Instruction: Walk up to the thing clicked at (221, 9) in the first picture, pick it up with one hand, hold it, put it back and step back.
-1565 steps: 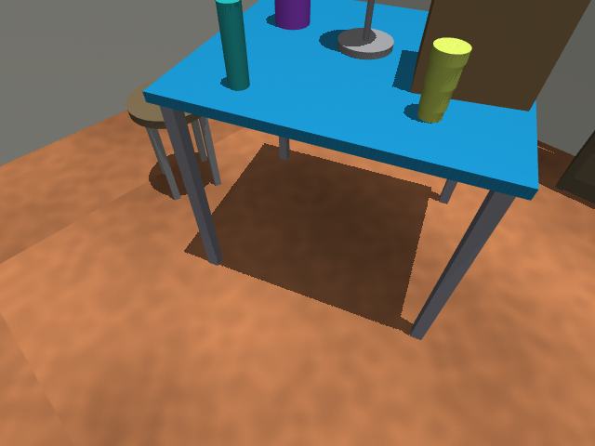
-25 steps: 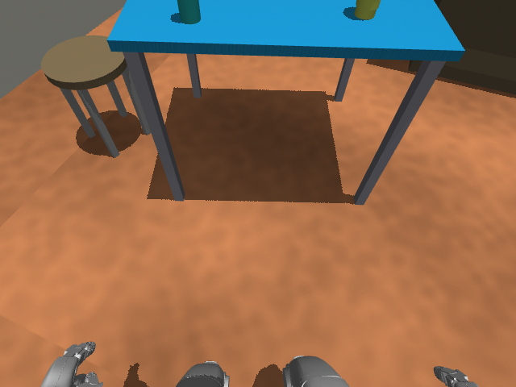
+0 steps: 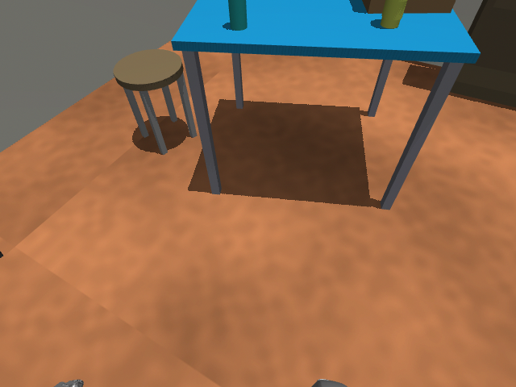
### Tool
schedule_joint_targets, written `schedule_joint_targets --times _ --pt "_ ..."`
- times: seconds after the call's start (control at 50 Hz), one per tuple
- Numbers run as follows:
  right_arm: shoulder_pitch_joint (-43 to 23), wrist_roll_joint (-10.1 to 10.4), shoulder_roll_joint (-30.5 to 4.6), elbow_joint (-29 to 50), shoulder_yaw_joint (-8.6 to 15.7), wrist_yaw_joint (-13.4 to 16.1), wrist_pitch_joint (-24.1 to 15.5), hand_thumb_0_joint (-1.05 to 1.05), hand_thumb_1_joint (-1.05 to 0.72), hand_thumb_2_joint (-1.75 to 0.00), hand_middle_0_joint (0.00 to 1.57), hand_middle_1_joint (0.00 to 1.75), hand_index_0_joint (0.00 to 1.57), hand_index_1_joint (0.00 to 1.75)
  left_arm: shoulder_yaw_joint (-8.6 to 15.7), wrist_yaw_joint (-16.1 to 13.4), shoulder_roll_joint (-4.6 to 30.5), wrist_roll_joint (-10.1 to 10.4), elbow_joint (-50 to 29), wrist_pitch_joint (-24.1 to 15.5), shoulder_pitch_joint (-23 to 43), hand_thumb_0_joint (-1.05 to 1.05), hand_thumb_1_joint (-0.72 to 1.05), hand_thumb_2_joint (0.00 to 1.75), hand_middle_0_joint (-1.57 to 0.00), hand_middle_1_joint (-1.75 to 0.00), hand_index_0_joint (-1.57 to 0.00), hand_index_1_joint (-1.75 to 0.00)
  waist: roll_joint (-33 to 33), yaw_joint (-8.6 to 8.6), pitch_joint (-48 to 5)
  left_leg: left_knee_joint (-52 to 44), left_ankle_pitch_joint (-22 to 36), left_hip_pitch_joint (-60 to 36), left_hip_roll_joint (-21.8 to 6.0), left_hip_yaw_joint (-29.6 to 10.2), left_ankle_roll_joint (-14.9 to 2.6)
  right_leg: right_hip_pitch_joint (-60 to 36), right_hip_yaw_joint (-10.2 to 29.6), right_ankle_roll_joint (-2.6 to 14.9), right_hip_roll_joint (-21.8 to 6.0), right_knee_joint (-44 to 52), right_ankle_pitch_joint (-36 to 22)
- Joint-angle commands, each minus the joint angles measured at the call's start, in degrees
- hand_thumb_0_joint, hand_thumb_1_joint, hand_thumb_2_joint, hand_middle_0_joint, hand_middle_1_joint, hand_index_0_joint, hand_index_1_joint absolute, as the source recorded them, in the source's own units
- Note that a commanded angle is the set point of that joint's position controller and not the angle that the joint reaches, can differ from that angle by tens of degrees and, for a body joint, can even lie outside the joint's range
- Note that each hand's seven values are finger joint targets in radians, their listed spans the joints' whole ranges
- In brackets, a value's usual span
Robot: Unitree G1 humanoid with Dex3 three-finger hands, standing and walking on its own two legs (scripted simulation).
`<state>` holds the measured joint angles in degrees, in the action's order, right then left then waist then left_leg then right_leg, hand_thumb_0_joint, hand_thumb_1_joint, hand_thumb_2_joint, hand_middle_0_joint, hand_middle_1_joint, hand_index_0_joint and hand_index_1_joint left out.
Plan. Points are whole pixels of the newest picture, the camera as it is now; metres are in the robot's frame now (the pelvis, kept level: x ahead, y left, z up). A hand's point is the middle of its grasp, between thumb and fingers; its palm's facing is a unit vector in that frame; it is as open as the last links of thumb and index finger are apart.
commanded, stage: step back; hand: left
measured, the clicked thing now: out of the picture +1.13 +0.15 +0.12
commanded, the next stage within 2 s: stand in 0.84 s
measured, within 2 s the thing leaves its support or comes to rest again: neither
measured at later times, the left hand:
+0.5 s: hand out of the picture +0.08 +0.28 -0.15, palm faces +0.00 -0.93 -0.37, open 7.4 cm
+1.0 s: hand (115, 362) +0.17 +0.27 -0.13, palm faces -0.06 -0.94 -0.34, open 7.4 cm
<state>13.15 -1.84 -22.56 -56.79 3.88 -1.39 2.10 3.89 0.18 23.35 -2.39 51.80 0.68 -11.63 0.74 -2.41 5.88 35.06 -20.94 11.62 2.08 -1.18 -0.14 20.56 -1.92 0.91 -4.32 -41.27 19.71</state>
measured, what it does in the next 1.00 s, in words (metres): steps on the spot: left foot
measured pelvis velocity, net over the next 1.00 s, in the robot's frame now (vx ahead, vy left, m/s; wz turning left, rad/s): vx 0.04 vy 0.03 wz -0.05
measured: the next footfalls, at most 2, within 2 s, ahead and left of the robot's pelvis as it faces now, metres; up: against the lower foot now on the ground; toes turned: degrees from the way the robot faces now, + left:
left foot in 0.46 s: +0.09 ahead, +0.15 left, +0.00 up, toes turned -1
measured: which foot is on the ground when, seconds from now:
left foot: down 0.00-0.22, up 0.24-0.44, down 0.46-1.00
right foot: down 0.00-1.00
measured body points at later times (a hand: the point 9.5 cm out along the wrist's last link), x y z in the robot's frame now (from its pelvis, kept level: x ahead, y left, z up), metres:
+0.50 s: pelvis +0.02 +0.02 +0.00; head +0.03 +0.02 +0.45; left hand +0.08 +0.33 -0.12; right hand +0.08 -0.30 -0.12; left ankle +0.05 +0.15 -0.72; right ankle +0.03 -0.11 -0.72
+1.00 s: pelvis +0.04 +0.03 +0.02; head +0.05 +0.03 +0.47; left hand +0.17 +0.32 -0.10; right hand +0.14 -0.27 -0.10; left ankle +0.05 +0.15 -0.72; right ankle +0.03 -0.11 -0.72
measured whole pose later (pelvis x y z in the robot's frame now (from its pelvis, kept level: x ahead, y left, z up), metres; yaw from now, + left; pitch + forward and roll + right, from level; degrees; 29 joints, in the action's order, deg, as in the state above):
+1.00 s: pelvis +0.04 +0.03 +0.02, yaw -3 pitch -3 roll +0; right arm 1.9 -0.1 -19.4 -62.9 1.4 -0.8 -1.0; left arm -0.1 0.1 20.1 0.0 62.4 -1.3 -2.9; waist 0.3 -0.1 4.2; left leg 23.9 -12.7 8.0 -0.8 2.3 -0.1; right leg 7.3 2.3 -1.9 -1.4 -23.7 13.3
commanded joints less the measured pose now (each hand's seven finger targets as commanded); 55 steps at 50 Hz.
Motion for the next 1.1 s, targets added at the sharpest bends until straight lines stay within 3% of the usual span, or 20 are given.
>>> schedule_joint_targets --times 0.0,0.04,0.1,0.16,0.18,0.2,0.22,0.26,0.32,0.4,0.42,0.44,0.46,0.48,0.52,0.58,0.68,0.8,0.88,1.08 --pt "-4.6 -0.8 -16.9 5.3 3.4 1.0 -3.0 0.00 -0.90 -0.90 0.20 0.30 0.20 0.30 3.0 -0.3 13.0 1.0 -3.9 -1.4 7.8 0.00 0.90 0.90 -0.20 -0.30 -0.20 -0.30 -5.8 3.62 3.4 -25.7 -31.0 10.5 -21.7 -29.4 -13.36 8.8 6.5 -0.84 1.8 -10.8 9.6" --pt "-7.7 -1.1 -12.8 5.8 1.6 1.5 -4.0 0.00 -0.90 -0.90 0.20 0.30 0.20 0.30 2.1 0.4 9.7 1.5 -1.8 -1.9 2.9 0.00 0.90 0.90 -0.20 -0.30 -0.20 -0.30 -5.3 1.08 0.5 -20.0 -13.9 3.3 -14.5 -17.2 -9.01 7.3 5.1 -0.36 2.4 -6.9 4.6" --pt "-6.5 -1.0 -13.7 5.1 2.3 0.9 -3.6 0.00 -0.90 -0.90 0.20 0.30 0.20 0.30 2.3 1.0 9.8 1.3 -0.3 -2.3 1.4 0.00 0.90 0.90 -0.20 -0.30 -0.20 -0.30 -11.9 2.47 -1.1 -19.6 -16.2 6.2 -13.4 -12.9 -8.16 -1.4 1.0 -0.87 3.9 1.7 6.2" --pt "-6.6 -0.5 -11.2 5.6 1.7 0.8 -2.1 0.00 -0.90 -0.90 0.20 0.30 0.20 0.30 2.7 0.1 9.2 0.7 2.6 -3.2 -3.3 0.00 0.90 0.90 -0.20 -0.30 -0.20 -0.30 -7.7 -0.26 -1.8 -9.4 -15.5 13.8 -10.8 -7.7 -5.57 -16.2 1.2 -0.02 5.8 16.0 -1.0" --pt "-4.9 -0.3 -8.4 5.9 0.8 1.0 -2.0 0.00 -0.90 -0.90 0.20 0.30 0.20 0.30 3.3 -0.4 11.0 0.1 2.6 -3.8 -4.3 0.00 0.90 0.90 -0.20 -0.30 -0.20 -0.30 -1.5 -0.56 -2.8 -1.2 -13.0 17.8 -7.8 -5.1 -3.77 -20.8 8.9 1.09 2.7 20.2 2.4" --pt "-6.3 0.0 -6.3 7.0 0.4 1.0 -2.1 0.00 -0.90 -0.90 0.20 0.30 0.20 0.30 4.2 -0.9 15.8 -0.3 2.9 -4.5 -5.6 0.00 0.90 0.90 -0.20 -0.30 -0.20 -0.30 9.5 -1.50 -2.4 11.1 -11.8 24.1 -0.7 -1.3 -1.12 -17.4 30.9 5.73 -9.7 28.3 17.8" --pt "-5.5 -0.4 -10.5 6.0 1.7 1.5 -1.9 0.00 -0.90 -0.90 0.20 0.30 0.20 0.30 4.8 -0.8 18.6 -0.2 1.7 -4.8 -2.6 0.00 0.90 0.90 -0.20 -0.30 -0.20 -0.30 6.8 -0.90 0.7 16.6 -12.7 19.0 -2.5 -4.8 -0.39 -6.7 37.7 11.05 -17.0 30.7 27.3" --pt "-3.1 0.0 -11.1 4.3 2.2 1.1 -2.3 0.00 -0.90 -0.90 0.20 0.30 0.20 0.30 4.1 -1.0 15.8 0.3 0.2 -5.1 1.0 0.00 0.90 0.90 -0.20 -0.30 -0.20 -0.30 1.0 0.79 1.7 18.1 -7.6 18.3 -4.4 -7.2 -0.92 -6.1 30.9 11.09 -14.3 28.4 22.3" --pt "-0.9 -0.3 -10.3 3.1 2.2 0.7 -2.5 0.00 -0.90 -0.90 0.20 0.30 0.20 0.30 3.7 -1.0 14.8 0.1 0.2 -4.9 2.8 0.00 0.90 0.90 -0.20 -0.30 -0.20 -0.30 5.5 1.58 -1.8 12.7 -5.9 12.2 -5.6 -3.7 -0.48 -3.5 21.9 9.29 -11.0 25.4 14.7" --pt "0.3 -0.4 -8.2 1.3 2.1 0.8 -3.0 0.00 -0.90 -0.90 0.20 0.30 0.20 0.30 2.0 -0.5 12.4 0.8 -0.4 -3.7 5.8 0.00 0.90 0.90 -0.20 -0.30 -0.20 -0.30 6.6 3.38 -3.6 -5.3 2.1 -0.9 -2.6 2.4 -0.08 2.5 12.0 6.28 -6.0 17.6 3.1" --pt "0.3 -0.6 -8.8 1.0 2.3 1.3 -3.4 0.00 -0.90 -0.90 0.20 0.30 0.20 0.30 1.0 -0.4 10.3 0.8 -0.3 -3.4 4.6 0.00 0.90 0.90 -0.20 -0.30 -0.20 -0.30 3.7 3.69 -4.7 -9.9 5.4 -5.2 -2.9 0.8 -0.41 3.8 10.1 4.80 -4.5 12.9 -3.6" --pt "-0.4 -1.0 -10.4 1.3 2.6 1.7 -4.0 0.00 -0.90 -0.90 0.20 0.30 0.20 0.30 0.1 -0.4 7.6 1.3 -0.2 -3.2 3.4 0.00 0.90 0.90 -0.20 -0.30 -0.20 -0.30 -2.2 3.33 -6.5 -14.1 5.1 -6.6 -9.0 -8.0 -1.78 4.6 7.5 3.02 -1.7 6.6 -9.0" --pt "-4.6 -0.7 -13.7 2.3 2.4 1.9 -4.3 0.00 -0.90 -0.90 0.20 0.30 0.20 0.30 -0.4 -0.4 6.0 2.4 0.3 -2.8 3.2 0.00 0.90 0.90 -0.20 -0.30 -0.20 -0.30 -10.0 1.69 -5.7 -19.1 -1.5 -0.2 -18.0 -21.1 -5.98 4.3 3.5 0.09 4.3 2.2 1.1" --pt "-7.7 -0.2 -15.2 2.9 2.5 1.6 -4.1 0.00 -0.90 -0.90 0.20 0.30 0.20 0.30 0.9 -0.8 9.6 2.3 2.1 -2.4 2.3 0.00 0.90 0.90 -0.20 -0.30 -0.20 -0.30 -8.3 0.86 -4.3 -19.0 -6.3 8.9 -20.6 -20.5 -10.20 -3.9 3.5 -0.15 3.0 -0.3 8.3" --pt "-10.2 -0.1 -12.2 2.7 1.2 1.4 -3.9 0.00 -0.90 -0.90 0.20 0.30 0.20 0.30 0.3 -0.7 8.5 1.8 3.3 -3.0 1.0 0.00 0.90 0.90 -0.20 -0.30 -0.20 -0.30 -5.7 -0.86 -4.7 -13.6 3.5 6.7 -15.2 -11.5 -6.76 -8.0 4.2 0.58 2.5 10.4 -0.3" --pt "-9.0 0.9 -9.9 1.5 0.4 1.7 -3.9 0.00 -0.90 -0.90 0.20 0.30 0.20 0.30 0.9 -1.0 11.4 2.0 4.5 -3.8 2.5 0.00 0.90 0.90 -0.20 -0.30 -0.20 -0.30 -3.8 1.02 -8.5 -7.3 16.1 4.8 -9.4 -4.4 -2.03 -12.8 9.7 1.86 -1.1 13.2 -18.0" --pt "-9.2 1.1 -10.2 -0.9 0.6 2.0 -3.7 0.00 -0.90 -0.90 0.20 0.30 0.20 0.30 0.1 -1.4 10.5 2.3 4.7 -3.4 5.9 0.00 0.90 0.90 -0.20 -0.30 -0.20 -0.30 -2.4 1.74 -10.8 -7.4 27.6 -2.6 -9.9 -2.6 -2.59 -11.9 8.3 1.43 -1.6 12.9 -25.8" --pt "-12.1 1.1 -9.4 -1.9 0.5 1.9 -3.5 0.00 -0.90 -0.90 0.20 0.30 0.20 0.30 -0.2 -1.4 9.8 1.9 5.9 -3.0 7.5 0.00 0.90 0.90 -0.20 -0.30 -0.20 -0.30 -1.4 1.46 -10.2 -10.9 23.4 -2.8 -10.5 -2.3 -2.74 -12.9 7.9 0.65 -1.3 14.2 -23.4" --pt "-12.5 1.6 -9.7 -2.8 0.1 1.8 -4.2 0.00 -0.90 -0.90 0.20 0.30 0.20 0.30 -1.4 -1.1 8.4 2.4 7.6 -2.9 8.4 0.00 0.90 0.90 -0.20 -0.30 -0.20 -0.30 -1.4 2.44 -11.2 -12.8 31.2 -9.5 -10.4 -3.0 -1.53 -13.4 7.5 -0.02 -2.0 18.0 -27.5" --pt "-14.1 1.5 -9.2 -3.8 -0.5 1.3 -4.0 0.00 -0.90 -0.90 0.20 0.30 0.20 0.30 -1.5 -0.7 8.6 1.9 9.3 -2.7 10.4 0.00 0.90 0.90 -0.20 -0.30 -0.20 -0.30 -2.1 2.42 -6.8 -19.7 15.8 -6.2 -9.8 -2.8 -0.54 -14.1 7.6 -0.77 -2.1 24.3 -15.4"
